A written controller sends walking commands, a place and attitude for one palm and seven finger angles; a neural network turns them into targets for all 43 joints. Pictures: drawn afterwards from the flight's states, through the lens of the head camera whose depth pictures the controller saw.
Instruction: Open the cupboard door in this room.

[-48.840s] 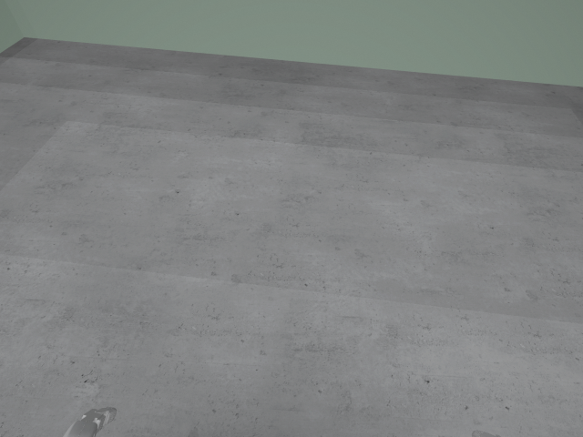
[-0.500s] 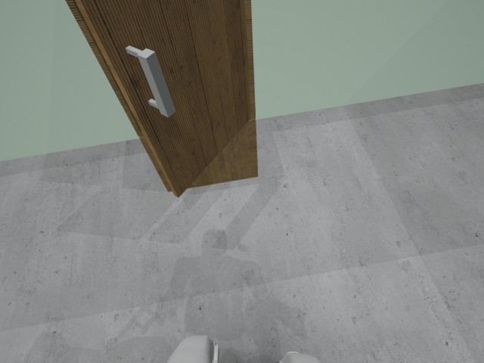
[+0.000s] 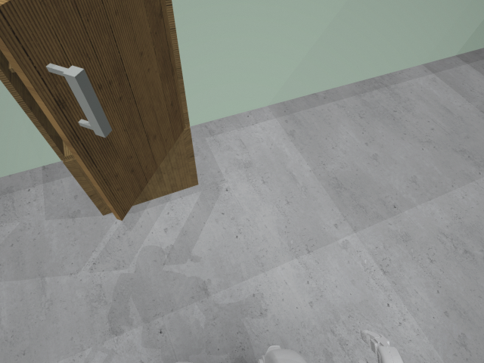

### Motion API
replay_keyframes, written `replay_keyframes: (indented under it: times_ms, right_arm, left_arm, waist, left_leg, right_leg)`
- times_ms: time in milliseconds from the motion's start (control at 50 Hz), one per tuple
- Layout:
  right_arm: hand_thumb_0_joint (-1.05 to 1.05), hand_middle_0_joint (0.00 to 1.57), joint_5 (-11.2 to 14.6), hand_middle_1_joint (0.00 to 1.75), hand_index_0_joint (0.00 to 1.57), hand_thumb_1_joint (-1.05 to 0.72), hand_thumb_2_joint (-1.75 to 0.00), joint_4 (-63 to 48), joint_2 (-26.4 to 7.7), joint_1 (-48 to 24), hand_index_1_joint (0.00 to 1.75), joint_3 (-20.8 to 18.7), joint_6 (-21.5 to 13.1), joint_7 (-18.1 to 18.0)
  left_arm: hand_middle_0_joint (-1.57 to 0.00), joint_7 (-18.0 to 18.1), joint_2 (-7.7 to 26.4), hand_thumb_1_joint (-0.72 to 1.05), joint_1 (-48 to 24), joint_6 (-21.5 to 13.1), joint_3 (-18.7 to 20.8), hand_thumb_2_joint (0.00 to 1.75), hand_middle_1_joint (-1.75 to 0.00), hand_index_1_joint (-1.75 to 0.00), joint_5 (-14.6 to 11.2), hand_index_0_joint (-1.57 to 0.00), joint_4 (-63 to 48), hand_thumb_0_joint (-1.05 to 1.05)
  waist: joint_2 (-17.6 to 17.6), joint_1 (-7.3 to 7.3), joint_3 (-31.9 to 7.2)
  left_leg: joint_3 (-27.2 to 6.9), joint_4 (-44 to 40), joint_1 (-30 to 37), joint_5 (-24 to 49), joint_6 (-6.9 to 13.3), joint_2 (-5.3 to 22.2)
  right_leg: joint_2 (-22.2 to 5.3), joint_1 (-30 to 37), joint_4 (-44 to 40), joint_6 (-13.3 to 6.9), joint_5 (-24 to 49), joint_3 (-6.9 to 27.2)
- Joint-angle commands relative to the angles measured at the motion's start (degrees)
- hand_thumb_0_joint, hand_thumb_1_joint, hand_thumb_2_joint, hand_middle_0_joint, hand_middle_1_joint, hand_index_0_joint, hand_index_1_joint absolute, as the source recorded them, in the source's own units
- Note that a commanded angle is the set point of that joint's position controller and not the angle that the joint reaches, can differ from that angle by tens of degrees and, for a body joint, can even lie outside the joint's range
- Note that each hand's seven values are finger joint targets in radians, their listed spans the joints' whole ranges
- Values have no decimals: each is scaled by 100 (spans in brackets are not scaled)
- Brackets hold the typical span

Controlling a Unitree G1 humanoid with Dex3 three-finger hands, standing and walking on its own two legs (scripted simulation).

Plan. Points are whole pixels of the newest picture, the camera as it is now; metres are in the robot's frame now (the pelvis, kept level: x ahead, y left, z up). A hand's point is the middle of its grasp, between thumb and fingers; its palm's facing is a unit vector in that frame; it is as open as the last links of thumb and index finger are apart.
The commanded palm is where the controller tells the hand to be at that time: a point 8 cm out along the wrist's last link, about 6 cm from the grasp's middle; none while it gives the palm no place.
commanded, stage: walk to a spot facing it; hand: left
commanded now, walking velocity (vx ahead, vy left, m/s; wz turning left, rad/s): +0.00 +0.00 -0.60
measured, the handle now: (80, 102) +0.50 +0.35 +0.09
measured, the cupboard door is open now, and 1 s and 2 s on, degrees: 46 46 46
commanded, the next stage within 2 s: turn to face it in 1.94 s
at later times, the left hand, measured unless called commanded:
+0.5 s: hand (175, 331) +0.18 +0.14 -0.17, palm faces -0.34 -0.91 -0.23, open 7.3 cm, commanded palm none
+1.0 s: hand (286, 254) +0.35 -0.07 -0.16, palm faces -0.63 -0.74 -0.23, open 7.3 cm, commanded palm none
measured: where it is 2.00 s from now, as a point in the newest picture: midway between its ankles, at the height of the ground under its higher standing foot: (361, 291)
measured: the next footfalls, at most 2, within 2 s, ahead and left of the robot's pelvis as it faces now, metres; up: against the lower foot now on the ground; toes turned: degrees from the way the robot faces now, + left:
right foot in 0.22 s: +0.05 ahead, -0.15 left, +0.00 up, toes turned -12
left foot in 0.52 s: +0.12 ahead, +0.09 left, +0.00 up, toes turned -18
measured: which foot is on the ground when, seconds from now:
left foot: down 0.00-0.22, up 0.24-0.50, down 0.52-0.90, up 0.92-1.00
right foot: up 0.00-0.20, down 0.22-0.52, up 0.54-0.88, down 0.90-1.00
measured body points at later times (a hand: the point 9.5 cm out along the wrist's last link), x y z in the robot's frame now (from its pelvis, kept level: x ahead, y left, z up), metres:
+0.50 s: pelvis +0.03 -0.02 +0.00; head +0.09 -0.03 +0.45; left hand +0.19 +0.19 -0.15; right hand +0.01 -0.30 -0.13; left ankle +0.07 +0.10 -0.72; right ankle +0.01 -0.14 -0.73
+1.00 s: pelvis +0.12 -0.14 -0.01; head +0.17 -0.19 +0.44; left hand +0.38 -0.03 -0.14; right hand -0.06 -0.31 -0.16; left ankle +0.14 +0.04 -0.64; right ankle +0.10 -0.22 -0.73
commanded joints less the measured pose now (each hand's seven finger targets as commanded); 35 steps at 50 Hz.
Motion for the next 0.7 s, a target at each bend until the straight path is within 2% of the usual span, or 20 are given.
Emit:
replay_keyframes:
  times_ms: [0,100,140,160,180,200,220,240,260,300,360,420,460,480,500,520,540,580,620,680]
  right_arm:
    - [0,20,-143,30,20,-90,-90,-434,-1142,233,30,-274,-112,-92]
    - [0,20,-125,30,20,-90,-90,-253,-1395,810,30,-372,-91,-55]
    - [0,20,-76,30,20,-90,-90,-278,-1456,798,30,-401,-59,-5]
    - [0,20,-37,30,20,-90,-90,-327,-1424,634,30,-402,-46,12]
    - [0,20,48,30,20,-90,-90,-502,-1012,601,30,-334,-29,54]
    - [0,20,87,30,20,-90,-90,-746,-782,228,30,-237,-4,48]
    - [0,20,86,30,20,-90,-90,-673,-899,296,30,-218,33,16]
    - [0,20,94,30,20,-90,-90,-627,-845,241,30,-246,29,43]
    - [0,20,76,30,20,-90,-90,-493,-882,330,30,-244,34,46]
    - [0,20,58,30,20,-90,-90,-384,-776,382,30,-232,72,86]
    - [0,20,65,30,20,-90,-90,-281,-604,555,30,-202,76,125]
    - [0,20,40,30,20,-90,-90,-237,-621,877,30,-218,22,134]
    - [0,20,12,30,20,-90,-90,-40,-757,1496,30,-235,-85,112]
    - [0,20,-58,30,20,-90,-90,61,-1178,1846,30,-312,-149,44]
    - [0,20,-179,30,20,-90,-90,73,-1792,2185,30,-432,-204,4]
    - [0,20,-151,30,20,-90,-90,50,-1852,2061,30,-415,-228,-30]
    - [0,20,-130,30,20,-90,-90,-201,-1702,1599,30,-379,-295,-50]
    - [0,20,-175,30,20,-90,-90,-96,-1321,1417,30,-255,-368,24]
    - [0,20,-140,30,20,-90,-90,-10,-1042,1576,30,-173,-416,14]
    - [0,20,-127,30,20,-90,-90,220,-958,2148,30,-148,-462,9]
  left_arm:
    - [-20,-143,475,90,-115,-108,122,90,-30,-30,36,-20,-541,0]
    - [-20,-217,312,90,-299,-164,-4,90,-30,-30,5,-20,-649,0]
    - [-20,-215,409,90,-5,-193,12,90,-30,-30,-7,-20,-560,0]
    - [-20,-193,598,90,371,-213,72,90,-30,-30,-6,-20,-437,0]
    - [-20,-103,1230,90,768,-277,197,90,-30,-30,63,-20,-334,0]
    - [-20,6,1729,90,1093,-279,278,90,-30,-30,24,-20,-220,0]
    - [-20,75,1637,90,1079,-265,258,90,-30,-30,1,-20,-196,0]
    - [-20,127,1386,90,656,-209,222,90,-30,-30,9,-20,-305,0]
    - [-20,156,1255,90,233,-175,200,90,-30,-30,55,-20,-427,0]
    - [-20,163,1070,90,-65,-187,117,90,-30,-30,54,-20,-542,0]
    - [-20,137,1143,90,-130,-182,112,90,-30,-30,68,-20,-548,0]
    - [-20,78,1108,90,-267,-163,117,90,-30,-30,63,-20,-575,0]
    - [-20,20,928,90,-542,-151,72,90,-30,-30,31,-20,-650,0]
    - [-20,-35,561,90,-531,-137,-8,90,-30,-30,-1,-20,-772,0]
    - [-20,-80,242,90,-615,-144,-68,90,-30,-30,-53,-20,-944,0]
    - [-20,-140,503,90,-1127,-189,-4,90,-30,-30,17,-20,-1069,0]
    - [-20,-252,588,90,-1073,-312,56,90,-30,-30,15,-20,-1157,0]
    - [-20,-321,303,90,-792,-279,58,90,-30,-30,103,-20,-785,0]
    - [-20,-391,146,90,-776,-229,-7,90,-30,-30,90,-20,-751,0]
    - [-20,-418,-36,90,-1047,-261,-113,90,-30,-30,70,-20,-767,0]
  waist:
    - [1627,-68,-553]
    - [1596,-312,-965]
    - [1355,-163,-930]
    - [1135,84,-992]
    - [-634,258,-1239]
    - [-1666,482,-1246]
    - [-1464,441,-1200]
    - [-1013,274,-897]
    - [-1257,76,-1008]
    - [-837,-73,-875]
    - [-523,-163,-852]
    - [-663,-271,-792]
    - [-404,-608,-714]
    - [830,-762,-692]
    - [2577,-891,-637]
    - [1688,-871,-148]
    - [686,-550,41]
    - [1051,-323,-156]
    - [1278,-339,-213]
    - [1273,-505,-446]
  left_leg:
    - [-431,-855,631,2853,1078,1622]
    - [377,-119,1134,3648,680,1406]
    - [546,298,765,3229,489,1355]
    - [691,891,143,2537,287,1220]
    - [1167,2275,-1096,604,-78,566]
    - [730,3505,-1856,-2390,-199,61]
    - [17,3976,-2016,-2180,-86,294]
    - [59,3931,-2060,-1862,-78,416]
    - [100,3810,-1859,-1660,-122,434]
    - [259,3338,-1355,-1268,-171,315]
    - [459,2307,-836,-911,-175,117]
    - [573,1275,-201,-689,-120,-64]
    - [612,1,1109,-341,-60,-61]
    - [-430,-922,1753,-1475,219,783]
    - [-2738,-1976,1753,-2992,790,2503]
    - [-3120,-2398,961,-3097,1212,2988]
    - [-2607,-2260,797,-2189,1383,2831]
    - [-1295,-1909,638,-1228,916,1990]
    - [-209,-1692,961,-65,674,1574]
    - [516,-1356,1619,1589,615,1497]
  right_leg:
    - [-577,-649,1518,261,-171,-479]
    - [-424,320,-502,120,248,-1245]
    - [-366,1094,-1412,6,1082,-1341]
    - [-532,1934,-2005,-116,1971,-1117]
    - [-1795,3013,-2605,-611,3508,717]
    - [-2954,2897,-2725,-1367,5228,2273]
    - [-2855,2832,-2660,-1582,4441,2000]
    - [-2614,2446,-2713,-1543,3472,1764]
    - [-2250,2141,-2563,-1436,3301,1649]
    - [-1954,1589,-2549,-1253,3513,1150]
    - [-1789,1260,-2611,-1169,2955,1146]
    - [-1609,871,-2817,-1064,1041,1441]
    - [-1255,-221,-2604,-769,-582,1260]
    - [-631,-1141,-1588,-476,-1130,769]
    - [35,-1882,373,-93,-1243,-484]
    - [-602,-1913,1175,-121,-706,-116]
    - [-922,-1757,1388,-41,-324,-375]
    - [-881,-1514,1864,-15,412,-494]
    - [-961,-1522,1701,53,925,-732]
    - [-955,-1531,1134,47,1065,-1039]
